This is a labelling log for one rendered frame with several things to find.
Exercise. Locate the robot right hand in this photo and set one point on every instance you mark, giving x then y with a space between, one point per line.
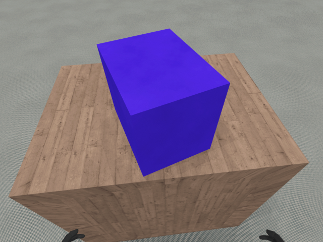
272 236

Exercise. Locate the pedestal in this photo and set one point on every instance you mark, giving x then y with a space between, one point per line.
80 172

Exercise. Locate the robot left hand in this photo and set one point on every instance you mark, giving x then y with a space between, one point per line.
72 235

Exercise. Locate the carton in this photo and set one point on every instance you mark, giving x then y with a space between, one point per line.
167 97

